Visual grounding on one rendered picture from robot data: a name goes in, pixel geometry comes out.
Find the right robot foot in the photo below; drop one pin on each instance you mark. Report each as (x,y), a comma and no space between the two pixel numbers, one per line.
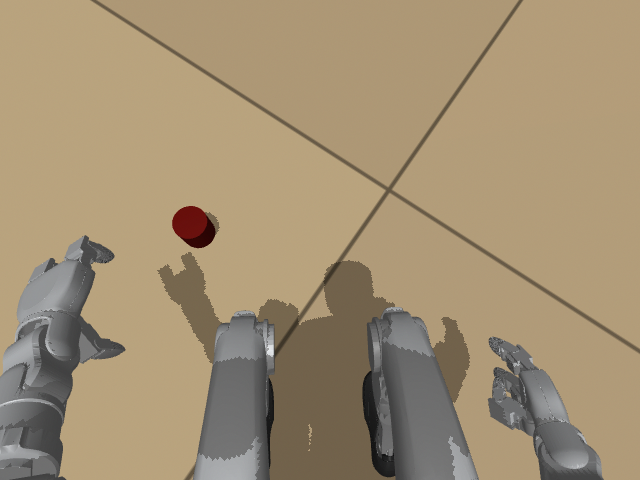
(383,463)

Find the right robot arm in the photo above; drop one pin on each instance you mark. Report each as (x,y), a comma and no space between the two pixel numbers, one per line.
(563,453)

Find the left robot arm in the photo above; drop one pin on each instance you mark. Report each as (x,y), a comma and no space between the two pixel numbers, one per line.
(34,388)

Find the left robot hand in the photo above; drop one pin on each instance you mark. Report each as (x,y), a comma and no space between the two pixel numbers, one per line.
(64,287)

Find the tin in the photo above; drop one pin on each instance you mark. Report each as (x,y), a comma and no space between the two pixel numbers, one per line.
(193,226)

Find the right robot hand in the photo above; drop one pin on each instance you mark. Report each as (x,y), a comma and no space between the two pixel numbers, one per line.
(534,398)

